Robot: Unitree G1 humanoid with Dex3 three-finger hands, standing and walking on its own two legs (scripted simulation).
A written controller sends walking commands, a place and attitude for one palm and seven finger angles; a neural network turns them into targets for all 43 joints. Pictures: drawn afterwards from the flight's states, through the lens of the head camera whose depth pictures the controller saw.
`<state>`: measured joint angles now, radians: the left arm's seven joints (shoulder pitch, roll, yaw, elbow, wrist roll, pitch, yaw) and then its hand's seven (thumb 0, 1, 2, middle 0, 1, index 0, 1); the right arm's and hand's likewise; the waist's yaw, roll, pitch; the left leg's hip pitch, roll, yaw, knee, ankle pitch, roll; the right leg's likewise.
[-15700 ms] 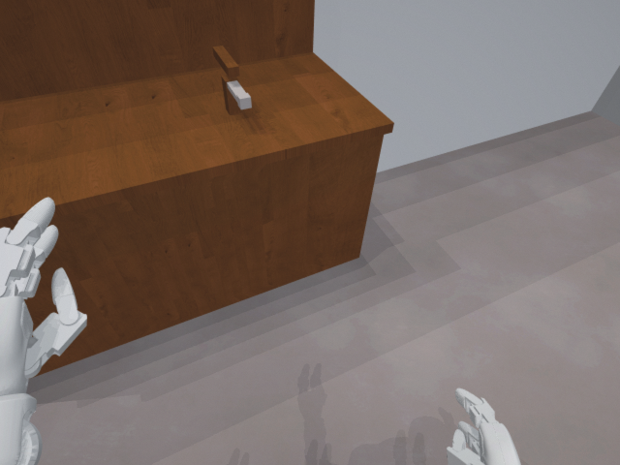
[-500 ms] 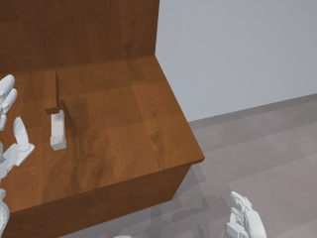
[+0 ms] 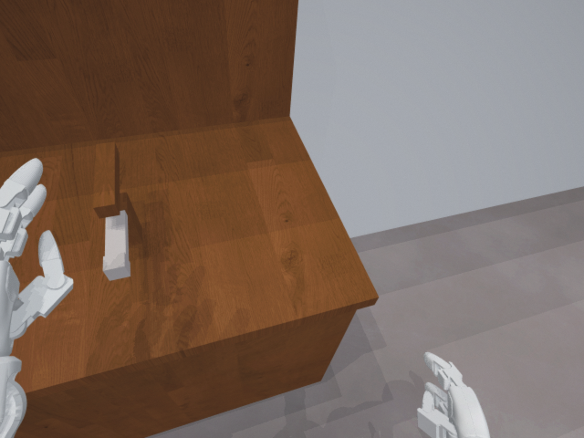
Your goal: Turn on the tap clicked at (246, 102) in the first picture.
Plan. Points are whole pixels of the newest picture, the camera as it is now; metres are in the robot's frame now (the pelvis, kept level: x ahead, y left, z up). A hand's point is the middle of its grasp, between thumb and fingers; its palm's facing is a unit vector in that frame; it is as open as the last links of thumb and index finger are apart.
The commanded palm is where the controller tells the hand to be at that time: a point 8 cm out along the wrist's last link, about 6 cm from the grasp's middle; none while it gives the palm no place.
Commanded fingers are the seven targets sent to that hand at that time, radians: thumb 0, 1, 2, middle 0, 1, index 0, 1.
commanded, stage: look again from close up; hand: left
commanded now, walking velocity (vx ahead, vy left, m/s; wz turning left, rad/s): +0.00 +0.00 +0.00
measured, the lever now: (117, 266) +0.32 +0.28 +0.02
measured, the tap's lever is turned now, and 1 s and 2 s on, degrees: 0 0 0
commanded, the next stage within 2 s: turn the palm inward beside the body in 0.20 s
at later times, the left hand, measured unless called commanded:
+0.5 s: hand (56, 274) +0.23 +0.26 +0.16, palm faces +0.37 -0.86 -0.35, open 7.4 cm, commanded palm +0.15 +0.28 +0.17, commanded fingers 0.00 0.90 0.90 -0.20 -0.30 -0.20 -0.30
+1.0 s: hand (114, 322) +0.19 +0.20 +0.14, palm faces +0.43 -0.84 -0.33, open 7.4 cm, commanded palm +0.13 +0.24 +0.15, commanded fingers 0.00 0.90 0.90 -0.20 -0.30 -0.20 -0.30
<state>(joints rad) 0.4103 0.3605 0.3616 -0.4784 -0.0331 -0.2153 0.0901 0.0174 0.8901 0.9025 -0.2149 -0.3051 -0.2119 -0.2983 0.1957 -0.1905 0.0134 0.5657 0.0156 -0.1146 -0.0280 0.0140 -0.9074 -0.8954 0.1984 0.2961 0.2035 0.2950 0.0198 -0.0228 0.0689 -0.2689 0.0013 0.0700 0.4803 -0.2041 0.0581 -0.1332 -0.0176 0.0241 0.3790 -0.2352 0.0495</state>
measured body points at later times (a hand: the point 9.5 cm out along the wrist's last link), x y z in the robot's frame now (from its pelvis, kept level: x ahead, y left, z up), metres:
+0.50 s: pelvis -0.02 -0.01 -0.01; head -0.01 +0.00 +0.44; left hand +0.20 +0.30 +0.18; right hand +0.18 -0.22 -0.08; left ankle +0.04 +0.08 -0.74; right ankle -0.02 -0.16 -0.74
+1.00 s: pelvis -0.02 -0.07 -0.03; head -0.03 -0.09 +0.42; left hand +0.17 +0.24 +0.16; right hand +0.19 -0.27 -0.11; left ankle +0.04 +0.08 -0.74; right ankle -0.02 -0.16 -0.74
